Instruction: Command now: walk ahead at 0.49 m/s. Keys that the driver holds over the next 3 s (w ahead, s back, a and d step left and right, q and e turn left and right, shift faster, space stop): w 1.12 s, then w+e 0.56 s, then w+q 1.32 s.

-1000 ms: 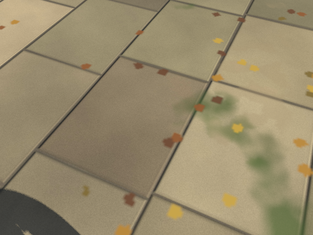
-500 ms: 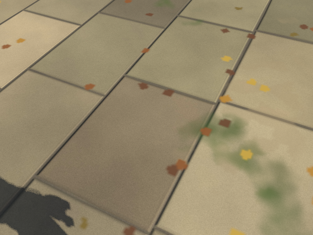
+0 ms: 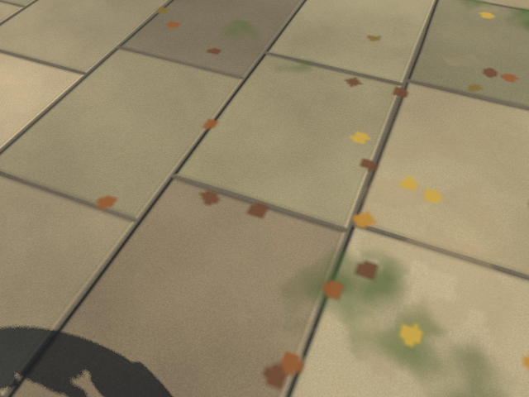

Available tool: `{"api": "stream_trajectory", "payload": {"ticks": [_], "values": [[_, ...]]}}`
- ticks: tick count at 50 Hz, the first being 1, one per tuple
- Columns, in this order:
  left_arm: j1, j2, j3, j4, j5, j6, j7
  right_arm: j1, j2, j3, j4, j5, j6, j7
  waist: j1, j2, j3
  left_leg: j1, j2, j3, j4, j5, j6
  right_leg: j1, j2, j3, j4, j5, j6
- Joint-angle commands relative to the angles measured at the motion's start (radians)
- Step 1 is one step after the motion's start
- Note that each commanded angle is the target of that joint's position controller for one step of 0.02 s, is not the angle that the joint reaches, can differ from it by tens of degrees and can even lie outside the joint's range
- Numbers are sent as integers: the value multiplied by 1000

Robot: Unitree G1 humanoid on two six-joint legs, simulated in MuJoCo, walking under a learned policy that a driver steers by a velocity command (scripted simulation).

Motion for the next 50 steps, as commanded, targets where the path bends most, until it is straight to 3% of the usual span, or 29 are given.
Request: {"api": "stream_trajectory", "payload": {"ticks": [1, 6, 9, 11, 13, 14, 15, 16, 17, 18, 19, 20, 21, 22, 23, 25, 28, 32, 38, 41, 42, 43, 44, 45, 46, 47, 48, 49, 50], "values": [[37, 47, 14, -41, 13, 4, 7, -39, -131, -20, -53, 1, -18, -20, 47, 79, 55, -104, 279, -211, -210, 60, 171, -28, -43, 2, -133, 156, 28], [-156, 29, 6, -92, 1, -9, -10, 61, -164, -26, -31, 20, -2, -37, -24, 80, 57, 12, 270, -160, -189, 71, 123, 5, 11, -44, -466, 310, 40], [-235, 35, 2, -122, -8, -14, -29, 108, -168, -29, -9, 26, 11, -38, -50, 88, 79, 110, 306, -169, -147, 54, 118, -1, 27, -46, -557, 262, 32], [-253, 49, 4, -140, -10, -21, -42, 116, -173, -34, -2, 27, 21, -40, -43, 95, 81, 172, 338, -184, -104, 64, 107, 8, 36, -44, -601, 187, 8], [-193, 77, 16, -134, -9, -30, -49, 94, -188, -40, -5, 27, 32, -42, 2, 113, 50, 197, 349, -187, -27, 182, 88, 115, 65, -67, -641, 115, -22], [-92, 106, 33, -106, -7, -33, -47, 71, -185, -37, -11, 24, 37, -42, 61, 112, -6, 186, 314, -155, 93, 351, 67, 257, 99, -95, -664, 100, -44], [97, 166, 62, -51, -5, -35, -40, 62, -151, -24, -22, 13, 39, -41, 137, 83, -128, 94, 251, -102, 324, 410, 36, 516, 78, -67, -650, 121, -83], [265, 280, 89, -23, 15, -32, -35, 134, -63, 5, -50, 1, 25, -36, 148, -109, -302, -257, 127, -22, 730, 119, -31, 922, -178, 294, -659, 84, -212], [305, 255, 82, -7, 11, -27, -41, 176, -19, 21, -39, 17, -2, -30, 136, -270, -391, -509, 23, -113, 962, -415, -52, 1073, -291, 670, -823, -43, -302], [240, 176, 57, -19, 6, -29, -42, 100, -138, -8, -52, 41, -21, -25, 135, -171, -279, -605, 91, -193, 1059, -387, -28, 983, -259, 595, -843, -80, -251], [145, 135, 43, -43, 6, -28, -40, 15, -164, -15, -79, 51, -29, -25, 111, -107, -175, -616, 146, -165, 1046, -294, -13, 842, -224, 437, -853, -12, -213], [65, 107, 32, -56, 10, -27, -45, -25, -153, -17, -85, 40, -25, -31, 78, -26, -106, -571, 189, -143, 984, -210, -18, 698, -180, 325, -890, 78, -195], [26, 79, 24, -61, 14, -29, -48, -30, -143, -25, -85, 26, -13, -36, 47, -23, -68, -519, 221, -144, 917, -157, -22, 606, -139, 247, -924, 127, -177], [17, 66, 20, -53, 19, -29, -53, -11, -120, -25, -81, 23, 3, -37, 24, -37, -51, -466, 233, -142, 883, -126, -27, 547, -113, 199, -955, 149, -170], [31, 67, 21, -41, 18, -32, -54, 7, -96, -23, -74, 22, 15, -38, 14, -38, -42, -443, 232, -132, 863, -109, -34, 517, -99, 165, -976, 190, -177], [67, 95, 29, -17, 18, -35, -48, -13, -88, -26, -85, 19, 28, -41, 4, -23, -15, -477, 237, -124, 807, -58, -49, 503, -92, 112, -1000, 278, -188], [118, 112, 33, 7, 17, -26, -30, -129, -86, -30, -125, 10, 30, -42, 26, -9, 16, -566, 239, -120, 649, 71, -70, 541, -89, 69, -1017, 328, -184], [169, 124, 33, 30, 8, -17, -16, -270, -65, -23, -163, 15, 22, -31, 67, -19, 46, -528, 207, -86, 414, 229, -72, 557, -61, 8, -1037, 272, -154], [246, 136, 42, 83, -3, 4, -7, -415, -71, -17, -220, 27, 8, -1, 99, -23, 98, -553, 180, -78, 259, 165, -41, 727, -126, 12, -980, 271, -145], [213, 158, 51, 83, -4, 17, -2, -356, -105, -30, -217, 27, -2, 10, 48, -47, 51, -409, 139, -44, 222, 61, -3, 764, -139, 4, -880, 481, -120], [190, 162, 52, 78, -3, 22, -1, -265, -132, -46, -191, 25, -4, 7, -5, -58, -6, -267, 101, -12, 211, 52, 16, 749, -116, -19, -777, 649, -104], [176, 141, 44, 70, 2, 26, -2, -91, -179, -72, -135, 24, -3, 1, -82, -41, -108, -28, 87, -6, 213, 72, 45, 673, -59, -58, -578, 704, -76], [188, 110, 27, 45, 20, 25, -2, 98, -260, -94, -98, 12, 1, -11, -133, 88, -261, 296, 285, -241, 228, 82, 112, 439, 11, -104, -242, 395, -40], [320, -35, -11, 52, 12, 1, -17, 142, -301, -99, -78, 8, 4, -3, -54, 353, -384, 597, 489, -725, 90, -123, 265, 51, 199, -47, 82, -324, 16], [251, 73, 12, 59, -12, -24, -21, 116, -208, -73, -86, 16, 2, -3, -88, 242, -341, 556, 462, -769, 19, -211, 222, -55, 151, 84, 198, -370, -8], [153, 127, 27, 23, -33, -37, -22, 26, -170, -62, -102, 19, -1, -6, -69, 196, -200, 419, 437, -618, 2, -163, 177, -112, 100, 58, 204, -280, -25], [99, 128, 28, 10, -29, -40, -14, -66, -149, -52, -123, 15, -2, -5, -33, 100, -125, 259, 405, -500, -25, -55, 154, -68, 43, 27, 158, -177, -24], [75, 120, 36, 7, -12, -33, -7, -113, -122, -45, -128, 6, -5, -2, -4, 75, -71, 133, 370, -417, -57, 25, 145, -22, 12, 19, 102, -120, -20], [100, 100, 39, 10, -7, -19, -5, -127, -99, -38, -123, -5, -8, 1, 30, 100, -63, 61, 341, -359, -87, 58, 135, 44, -15, 27, 65, -83, -21]]}}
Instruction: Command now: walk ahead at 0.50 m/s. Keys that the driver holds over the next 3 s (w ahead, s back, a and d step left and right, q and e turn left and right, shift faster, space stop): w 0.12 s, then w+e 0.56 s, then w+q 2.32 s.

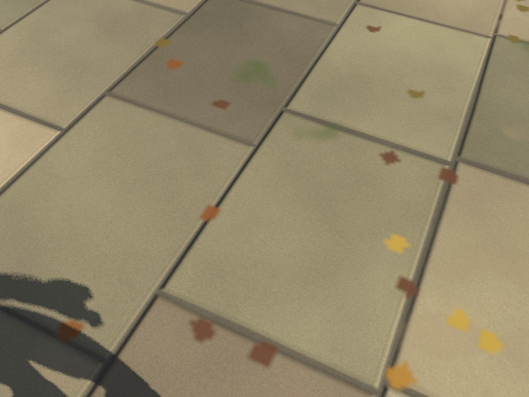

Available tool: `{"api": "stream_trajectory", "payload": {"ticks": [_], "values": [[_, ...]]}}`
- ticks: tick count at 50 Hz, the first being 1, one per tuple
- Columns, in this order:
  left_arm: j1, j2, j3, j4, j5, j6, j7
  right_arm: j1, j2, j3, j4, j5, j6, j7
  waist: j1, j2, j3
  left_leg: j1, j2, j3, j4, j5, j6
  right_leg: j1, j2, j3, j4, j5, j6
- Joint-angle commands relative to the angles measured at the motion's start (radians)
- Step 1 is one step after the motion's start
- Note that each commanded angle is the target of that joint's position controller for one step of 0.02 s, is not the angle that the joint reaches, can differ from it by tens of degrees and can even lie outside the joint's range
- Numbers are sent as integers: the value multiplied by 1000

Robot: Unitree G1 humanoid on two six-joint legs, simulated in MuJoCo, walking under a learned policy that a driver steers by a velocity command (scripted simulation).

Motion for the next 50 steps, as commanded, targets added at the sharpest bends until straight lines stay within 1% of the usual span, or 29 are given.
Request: {"api": "stream_trajectory", "payload": {"ticks": [1, 3, 6, 11, 15, 17, 19, 20, 21, 22, 23, 24, 25, 26, 27, 28, 29, 30, 31, 32, 34, 37, 39, 42, 45, 47, 48, 49, 50], "values": [[23, 72, 28, -61, 5, 1, 9, 35, -72, -12, -23, -13, -14, 3, 10, 98, -80, 211, 265, -323, -300, 90, 163, -197, -112, 49, -6, 108, -7], [14, 55, 29, -65, 7, 18, 13, 67, -98, -17, -3, -8, -18, -4, 19, 93, -46, 171, 254, -265, -338, 135, 175, -213, -121, 35, -66, 142, 8], [-102, 64, 35, -105, 19, 23, 15, 121, -129, -24, 19, -7, -12, -24, -3, 68, -6, 205, 254, -225, -364, 188, 175, -323, -127, 28, -212, 278, 38], [-232, 36, 23, -138, 7, 18, -6, 170, -137, -22, 43, -7, -6, -42, -47, 79, 17, 262, 227, -88, -381, 194, 117, -314, -90, -2, -456, 496, 29], [-332, 30, 13, -185, 0, 19, -28, 225, -141, -25, 75, -6, 4, -45, -84, 68, 58, 396, 271, -30, -360, 223, 108, -360, -61, -8, -551, 472, 6], [-369, 30, 10, -213, -1, 17, -43, 232, -145, -28, 83, -2, 16, -48, -89, 67, 68, 467, 298, -10, -321, 271, 99, -381, -52, -22, -580, 412, -10], [-366, 40, 13, -233, 0, 15, -58, 207, -161, -34, 76, 2, 28, -53, -68, 84, 57, 503, 313, 19, -250, 438, 80, -336, -29, -60, -596, 322, -34], [-339, 57, 20, -237, 2, 16, -63, 186, -178, -39, 67, 4, 33, -57, -45, 104, 27, 506, 311, 39, -186, 616, 68, -265, 2, -95, -594, 272, -51], [-276, 82, 34, -230, 4, 18, -65, 171, -193, -43, 58, 5, 40, -62, -7, 125, -23, 502, 305, 58, -83, 797, 54, -161, 41, -130, -587, 231, -70], [-135, 119, 58, -198, 4, 20, -64, 149, -196, -43, 47, 5, 49, -67, 71, 115, -98, 458, 275, 93, 102, 884, 28, 27, 87, -152, -630, 258, -97], [37, 195, 93, -159, 4, 25, -51, 148, -187, -36, 26, 0, 47, -72, 141, 60, -191, 260, 233, 104, 367, 720, -10, 323, 39, -27, -654, 290, -147], [123, 308, 119, -152, 4, 27, -38, 232, -59, 7, -18, -26, 19, -52, 88, -189, -312, -200, 54, 81, 773, 14, -79, 723, -227, 488, -703, 192, -328], [138, 252, 95, -159, 8, 23, -37, 202, -81, 9, -21, -7, -28, -35, 97, -166, -420, -367, -21, -127, 926, -411, -67, 827, -318, 803, -869, 142, -381], [104, 192, 79, -162, 15, 20, -35, 97, -147, -12, -53, 31, -55, -24, 113, -118, -300, -457, 44, -173, 945, -345, -39, 750, -273, 649, -878, 172, -313], [27, 158, 69, -181, 12, 17, -33, 47, -148, -10, -68, 35, -65, -26, 83, -41, -201, -441, 92, -158, 873, -252, -26, 593, -230, 500, -884, 249, -274], [-46, 129, 59, -202, 13, 17, -35, 30, -145, -17, -65, 15, -62, -35, 40, 29, -132, -382, 126, -147, 783, -199, -32, 431, -189, 399, -904, 336, -248], [-87, 105, 49, -218, 20, 17, -34, 41, -149, -27, -66, 3, -48, -41, 1, 22, -103, -303, 152, -148, 717, -169, -40, 318, -158, 338, -931, 396, -235], [-100, 102, 47, -227, 22, 17, -32, 53, -140, -30, -72, -2, -32, -43, -21, 4, -93, -255, 158, -148, 675, -157, -52, 251, -138, 318, -953, 413, -235], [-98, 115, 50, -230, 18, 16, -27, 61, -124, -30, -77, -8, -19, -45, -31, -7, -85, -236, 157, -138, 633, -145, -68, 206, -127, 294, -966, 442, -240], [-85, 131, 54, -230, 16, 13, -21, 53, -114, -30, -85, -14, -10, -49, -34, -14, -76, -231, 152, -128, 587, -114, -85, 172, -116, 267, -976, 464, -243], [-47, 161, 62, -227, 13, 13, -6, -22, -105, -29, -116, -19, -2, -55, -17, -21, -48, -259, 134, -117, 453, -10, -113, 142, -98, 237, -988, 471, -234], [0, 135, 52, -204, 13, 14, 5, -93, -71, -15, -123, -12, -5, -44, 26, -55, -41, -224, 118, -99, 217, 211, -109, 161, -64, 150, -991, 439, -181], [32, 140, 50, -185, 14, 10, 5, -153, -65, -7, -136, -2, -10, -34, 60, -67, -24, -199, 108, -83, 133, 311, -93, 178, -77, 140, -1001, 377, -165], [67, 150, 51, -157, 18, 8, 2, -219, -91, -6, -164, 11, -13, -20, 89, -55, 11, -275, 111, -92, 84, 287, -58, 310, -140, 160, -988, 374, -164], [85, 165, 56, -134, 21, 20, 10, -251, -101, -3, -196, 15, -21, 4, 87, -42, 29, -367, 105, -92, 61, 160, -12, 471, -201, 151, -935, 501, -148], [55, 177, 58, -137, 22, 28, 15, -204, -113, -6, -194, 17, -21, 17, 53, -54, 1, -293, 76, -67, 50, 78, 19, 501, -204, 109, -874, 694, -122], [35, 188, 60, -143, 24, 32, 17, -145, -132, -15, -181, 16, -18, 18, 20, -65, -45, -183, 37, -35, 53, 50, 36, 493, -190, 79, -810, 875, -109], [13, 188, 57, -150, 24, 39, 18, -26, -159, -33, -148, 13, -15, 15, -44, -51, -118, -10, -6, -2, 30, 76, 61, 465, -150, 34, -670, 1026, -89], [0, 177, 49, -167, 29, 40, 22, 129, -204, -53, -112, 8, -11, 9, -113, -11, -210, 235, 43, -91, 36, 129, 105, 334, -108, -4, -455, 960, -55]]}}
Over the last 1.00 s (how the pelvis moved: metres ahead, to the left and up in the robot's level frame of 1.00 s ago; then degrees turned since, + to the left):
0.55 -0.01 -0.01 1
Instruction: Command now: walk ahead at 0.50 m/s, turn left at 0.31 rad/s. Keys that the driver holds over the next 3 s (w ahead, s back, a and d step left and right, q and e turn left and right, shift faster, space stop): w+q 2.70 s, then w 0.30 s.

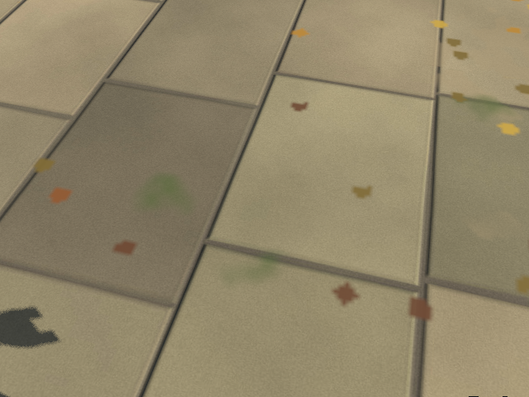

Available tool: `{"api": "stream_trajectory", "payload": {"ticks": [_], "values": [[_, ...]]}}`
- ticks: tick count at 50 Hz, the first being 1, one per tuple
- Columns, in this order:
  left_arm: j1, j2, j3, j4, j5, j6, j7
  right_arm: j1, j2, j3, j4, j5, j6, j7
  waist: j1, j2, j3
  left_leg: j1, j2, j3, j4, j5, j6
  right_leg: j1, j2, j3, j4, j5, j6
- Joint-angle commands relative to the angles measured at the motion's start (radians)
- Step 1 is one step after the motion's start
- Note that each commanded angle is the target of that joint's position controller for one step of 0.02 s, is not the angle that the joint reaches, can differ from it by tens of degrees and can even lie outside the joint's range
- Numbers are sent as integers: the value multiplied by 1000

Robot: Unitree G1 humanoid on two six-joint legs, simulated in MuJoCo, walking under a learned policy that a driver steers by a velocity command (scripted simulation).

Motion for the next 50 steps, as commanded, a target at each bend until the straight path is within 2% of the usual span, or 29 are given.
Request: {"api": "stream_trajectory", "payload": {"ticks": [1, 2, 3, 4, 5, 6, 7, 9, 11, 14, 16, 19, 21, 23, 24, 25, 26, 27, 28, 29, 30, 32, 34, 37, 42, 46, 48, 49, 50], "values": [[44, 73, 1, -99, 22, -24, 2, 341, -287, -91, 4, -11, -1, -9, -137, 153, -311, 748, 246, -457, -7, 16, 229, -462, -73, -53, 725, 604, 18], [55, 42, -15, -88, 14, -50, -11, 374, -239, -80, 23, 10, 8, -8, -138, 270, -365, 903, 343, -809, -177, -145, 313, -718, 33, 34, 922, -71, 47], [-26, 118, -1, -117, -16, -76, -24, 326, -187, -64, 9, 14, 12, -12, -153, 175, -244, 834, 318, -748, -210, -281, 257, -834, -36, 107, 976, -42, 23], [-116, 127, -2, -144, -30, -88, -28, 258, -163, -58, -19, 3, 17, -16, -143, 77, -136, 689, 282, -622, -224, -251, 220, -842, -81, 88, 934, 40, 12], [-154, 120, 0, -152, -13, -92, -24, 206, -145, -50, -34, -6, 19, -16, -109, -9, -51, 534, 244, -532, -249, -154, 202, -809, -113, 71, 843, 92, 14], [-151, 126, 10, -156, 9, -86, -18, 177, -128, -43, -48, -11, 18, -18, -76, -15, -36, 446, 215, -477, -266, -55, 189, -744, -142, 71, 763, 128, 22], [-138, 116, 11, -161, 17, -77, -14, 164, -129, -42, -58, -13, 20, -20, -53, 9, -30, 392, 190, -450, -283, 8, 190, -699, -149, 65, 720, 140, 34], [-123, 92, 9, -167, 20, -60, -8, 172, -143, -47, -64, -6, 21, -28, -37, 41, -28, 329, 166, -391, -300, 99, 197, -674, -150, 45, 639, 165, 62], [-182, 78, 6, -193, 20, -51, 0, 202, -173, -57, -61, -1, 22, -42, -49, 40, -14, 293, 146, -345, -309, 156, 190, -687, -138, 30, 522, 264, 91], [-293, 49, -4, -227, 17, -55, -4, 251, -177, -62, -53, 9, 33, -57, -88, 52, -7, 256, 89, -292, -290, 133, 138, -629, -100, 25, 306, 463, 104], [-358, 41, -8, -247, 8, -61, -12, 290, -172, -61, -45, 13, 42, -63, -115, 67, -6, 254, 80, -302, -273, 92, 118, -579, -69, 19, 205, 542, 104], [-424, 59, -4, -276, -3, -72, -25, 336, -166, -61, -35, 18, 56, -68, -134, 74, 1, 332, 107, -380, -216, 46, 110, -570, -47, 40, 121, 519, 94], [-428, 82, 4, -282, -6, -83, -33, 339, -168, -63, -39, 15, 64, -73, -122, 85, 1, 398, 130, -443, -162, 37, 103, -551, -40, 56, 72, 451, 79], [-346, 108, 17, -265, -8, -93, -32, 308, -167, -66, -52, 13, 71, -75, -71, 117, -21, 410, 127, -474, -90, 103, 83, -435, -39, 43, 27, 401, 44], [-245, 137, 32, -244, 1, -97, -25, 285, -144, -58, -66, 10, 70, -71, -18, 110, -87, 373, 83, -443, 15, 162, 55, -264, -69, 49, 9, 423, 7], [-87, 191, 47, -230, 17, -97, -15, 264, -96, -39, -93, -4, 63, -66, 56, 36, -224, 244, 28, -366, 266, 69, 19, 4, -225, 180, 51, 405, -63], [20, 259, 67, -197, 23, -80, -14, 411, -34, -19, -112, 18, 54, -65, 12, -275, -366, -115, -113, -224, 580, -410, -51, 362, -453, 589, 23, 270, -226], [19, 181, 51, -199, -2, -72, -18, 422, -118, -28, -99, 24, 51, -66, 18, -276, -326, -256, -37, -225, 734, -533, -63, 340, -499, 736, -33, 82, -227], [-26, 118, 33, -212, -3, -65, -15, 327, -178, -46, -104, 22, 56, -64, 40, -160, -184, -297, 3, -218, 786, -444, -73, 212, -453, 597, -57, 65, -182], [-75, 102, 25, -216, 6, -58, -15, 262, -175, -49, -118, 13, 61, -65, 27, -77, -93, -273, 37, -179, 776, -366, -82, 77, -407, 462, -80, 161, -152], [-109, 87, 19, -207, 10, -54, -17, 223, -161, -51, -134, 3, 61, -61, 7, -63, -26, -256, 62, -169, 733, -318, -86, -30, -368, 376, -111, 255, -142], [-138, 70, 12, -195, 14, -58, -20, 235, -123, -51, -141, 14, 72, -51, -33, -116, 5, -189, 101, -149, 684, -275, -85, -144, -316, 245, -167, 331, -128], [-139, 84, 19, -179, 5, -66, -24, 220, -91, -45, -158, 15, 82, -46, -42, -119, 15, -193, 117, -130, 641, -245, -93, -178, -314, 166, -208, 393, -145], [-129, 124, 33, -152, 7, -68, -21, 164, -80, -39, -184, 7, 84, -41, -38, -88, 18, -233, 131, -127, 531, -137, -108, -156, -327, 73, -230, 503, -158], [-98, 160, 38, -117, -2, -51, -13, 20, -62, -27, -217, 9, 68, -12, 14, -70, 44, -174, 108, -57, 262, 85, -88, -116, -298, -93, -223, 548, -111], [-54, 197, 49, -88, -22, -30, -12, -63, -75, -30, -266, 13, 71, 8, 27, -80, 73, -161, 83, -6, 154, -1, -48, -11, -341, -141, -179, 621, -83], [-60, 227, 58, -87, -30, -17, -6, -28, -106, -46, -274, 6, 76, 11, -13, -108, 36, -62, 26, 48, 130, -109, -8, 25, -345, -182, -64, 917, -62], [-64, 240, 62, -88, -33, -10, -2, 50, -135, -63, -260, 4, 80, 9, -64, -118, -14, 52, -16, 77, 111, -141, 18, 23, -335, -207, 63, 1072, -48], [-72, 229, 56, -92, -34, -4, 3, 214, -182, -93, -216, 6, 83, 1, -153, -95, -97, 283, -61, 87, 47, -78, 55, -53, -301, -240, 267, 1101, -19]]}}
Over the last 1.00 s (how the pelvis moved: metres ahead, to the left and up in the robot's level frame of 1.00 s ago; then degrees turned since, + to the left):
0.57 -0.09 -0.01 -13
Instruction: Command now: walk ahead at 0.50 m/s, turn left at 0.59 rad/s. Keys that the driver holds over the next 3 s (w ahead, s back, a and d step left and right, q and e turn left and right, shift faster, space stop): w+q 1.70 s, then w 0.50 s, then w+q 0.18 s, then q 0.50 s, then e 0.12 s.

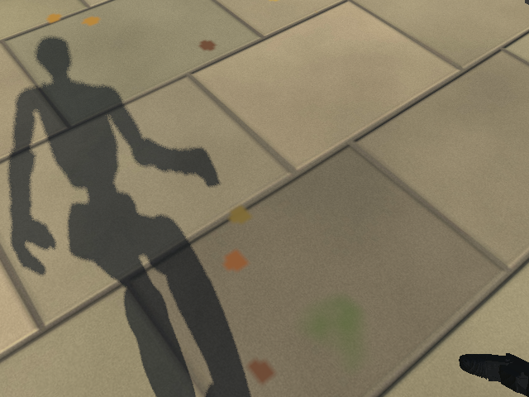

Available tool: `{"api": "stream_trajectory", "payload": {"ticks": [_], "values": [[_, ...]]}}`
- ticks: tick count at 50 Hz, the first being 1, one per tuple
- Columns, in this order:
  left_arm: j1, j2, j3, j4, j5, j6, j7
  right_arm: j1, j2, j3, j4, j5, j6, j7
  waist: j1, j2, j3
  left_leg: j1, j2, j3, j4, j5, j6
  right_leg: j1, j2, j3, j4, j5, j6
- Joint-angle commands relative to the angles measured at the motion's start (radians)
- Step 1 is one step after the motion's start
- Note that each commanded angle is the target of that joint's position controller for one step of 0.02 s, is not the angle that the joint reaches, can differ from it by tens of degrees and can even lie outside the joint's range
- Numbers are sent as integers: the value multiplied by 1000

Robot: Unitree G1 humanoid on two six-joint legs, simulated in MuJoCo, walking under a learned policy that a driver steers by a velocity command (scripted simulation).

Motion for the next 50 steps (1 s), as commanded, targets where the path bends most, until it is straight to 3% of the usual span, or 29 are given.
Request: {"api": "stream_trajectory", "payload": {"ticks": [1, 2, 3, 4, 5, 6, 7, 9, 11, 16, 18, 21, 23, 24, 25, 26, 27, 28, 29, 30, 31, 33, 36, 42, 46, 48, 49, 50], "values": [[-41, 151, 23, -84, 17, -4, 16, 384, -249, -111, 20, 3, 6, -29, -254, 4, -234, 649, 10, -124, -65, 14, 120, -337, -142, 23, 602, 781, -81], [44, 9, -24, -149, 52, -32, 1, 336, -359, -117, 5, 7, -5, -33, -116, 259, -323, 935, 261, -713, -175, -145, 305, -775, 67, 130, 937, -143, -27], [-61, 103, -11, -157, 14, -67, -14, 380, -274, -94, -17, 3, -19, -28, -207, 144, -426, 969, 300, -870, -297, -266, 322, -878, 60, 331, 1034, -148, -41], [-141, 137, -2, -184, -18, -82, -20, 348, -221, -77, -1, -5, -31, -25, -209, 102, -276, 872, 270, -720, -308, -197, 273, -949, 18, 324, 1013, -49, -58], [-151, 123, -9, -181, -3, -89, -15, 290, -194, -67, -3, -1, -36, -26, -165, 26, -191, 719, 224, -598, -306, -102, 237, -904, -23, 319, 925, 38, -65], [-151, 125, -4, -171, 23, -87, -8, 220, -167, -58, -15, -6, -35, -28, -121, 0, -136, 579, 186, -509, -314, 11, 212, -833, -50, 316, 842, 85, -57], [-132, 133, 3, -167, 32, -76, -8, 178, -145, -48, -30, -18, -36, -31, -84, 15, -115, 483, 159, -456, -336, 102, 204, -760, -68, 322, 801, 115, -52], [-117, 112, 1, -164, 40, -54, -8, 161, -148, -49, -26, -18, -40, -38, -59, 24, -101, 386, 141, -412, -366, 200, 216, -707, -63, 306, 735, 139, -26], [-156, 84, -7, -175, 46, -41, -5, 183, -165, -53, -8, -14, -43, -52, -63, 16, -76, 324, 114, -353, -380, 244, 213, -704, -47, 290, 639, 215, 2], [-350, 39, -29, -221, 35, -47, -19, 258, -182, -59, 36, 0, -32, -72, -137, 48, -37, 280, 48, -300, -359, 107, 141, -621, 26, 282, 276, 515, 12], [-397, 52, -26, -238, 24, -54, -28, 294, -188, -61, 56, 5, -29, -73, -155, 57, -30, 302, 67, -345, -338, 60, 133, -589, 46, 292, 212, 534, 5], [-396, 89, -10, -246, 19, -64, -36, 312, -176, -59, 72, 8, -20, -76, -144, 80, -32, 390, 99, -436, -257, 25, 114, -559, 56, 319, 141, 448, -23], [-319, 105, 4, -231, 18, -71, -33, 292, -168, -58, 70, 6, -13, -77, -99, 111, -47, 408, 92, -470, -187, 60, 91, -458, 63, 303, 100, 378, -56], [-230, 127, 18, -212, 25, -75, -27, 284, -139, -48, 63, 3, -13, -76, -54, 105, -99, 386, 47, -444, -94, 106, 62, -314, 47, 300, 73, 384, -85], [-88, 176, 33, -202, 43, -79, -18, 278, -82, -27, 44, -10, -16, -72, 9, 24, -229, 280, -9, -372, 159, 22, 24, -67, -103, 432, 97, 358, -149], [20, 253, 54, -166, 54, -65, -19, 409, -28, -9, 19, 17, -24, -74, -30, -300, -373, -74, -147, -227, 493, -392, -51, 277, -330, 869, 24, 139, -311], [19, 174, 38, -171, 26, -59, -26, 415, -118, -21, 36, 22, -26, -76, -20, -281, -330, -217, -79, -240, 651, -456, -67, 267, -370, 1026, -44, -80, -313], [-21, 113, 21, -181, 24, -52, -21, 315, -178, -39, 33, 18, -21, -75, 4, -177, -198, -256, -40, -230, 700, -364, -76, 150, -329, 882, -63, -85, -269], [-69, 94, 12, -187, 33, -44, -19, 254, -176, -41, 21, 7, -16, -77, -8, -108, -123, -230, -7, -193, 690, -291, -82, 30, -287, 745, -73, 34, -241], [-101, 74, 5, -179, 37, -40, -17, 215, -163, -43, 9, -3, -16, -73, -25, -97, -63, -210, 20, -186, 646, -243, -85, -69, -248, 648, -96, 149, -234], [-116, 60, -1, -173, 42, -42, -14, 217, -146, -45, 5, 2, -12, -67, -49, -124, -45, -165, 47, -182, 615, -212, -82, -132, -218, 569, -119, 219, -222], [-123, 55, 0, -158, 35, -49, -14, 227, -105, -39, 6, 12, -1, -61, -65, -148, -33, -130, 64, -154, 572, -192, -84, -185, -194, 467, -163, 288, -228], [-108, 95, 14, -128, 31, -57, -12, 171, -76, -30, -18, 2, 7, -58, -64, -114, -13, -177, 80, -146, 474, -123, -97, -181, -215, 373, -201, 405, -253], [-83, 137, 23, -88, 25, -38, -3, 21, -51, -15, -44, 3, -10, -24, -14, -89, 15, -127, 65, -70, 168, 136, -85, -130, -188, 165, -204, 513, -212], [-42, 175, 34, -60, 4, -18, -3, -57, -62, -18, -82, 7, -9, -2, -6, -93, 46, -96, 40, -15, 51, 72, -44, -40, -224, 106, -169, 603, -187], [-48, 207, 44, -59, -7, -6, 2, -20, -95, -35, -86, -1, -4, 0, -49, -120, 6, 5, -17, 37, 27, -32, -3, 1, -228, 66, -52, 919, -168], [-54, 221, 48, -60, -11, 2, 6, 58, -125, -52, -71, -3, 0, -2, -100, -129, -45, 115, -58, 64, 11, -68, 24, 1, -219, 44, 76, 1073, -156], [-67, 211, 44, -65, -15, 8, 10, 220, -170, -81, -27, -1, 4, -10, -191, -106, -126, 341, -102, 76, -53, -6, 61, -72, -188, 12, 278, 1099, -128]]}}
Over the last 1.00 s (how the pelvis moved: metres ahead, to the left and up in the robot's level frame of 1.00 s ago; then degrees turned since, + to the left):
0.52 0.13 0.00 35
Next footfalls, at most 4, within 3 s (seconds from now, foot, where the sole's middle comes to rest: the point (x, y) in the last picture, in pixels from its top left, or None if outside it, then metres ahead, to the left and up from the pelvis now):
0.02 left None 0.17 0.10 -0.76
0.50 right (318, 386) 0.48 -0.06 -0.76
1.02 left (176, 324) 0.60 0.31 -0.76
1.50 right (180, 215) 0.95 0.36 -0.76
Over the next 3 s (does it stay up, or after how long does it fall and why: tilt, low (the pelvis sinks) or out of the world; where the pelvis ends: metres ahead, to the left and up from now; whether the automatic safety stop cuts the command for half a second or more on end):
stays up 1.00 0.89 0.01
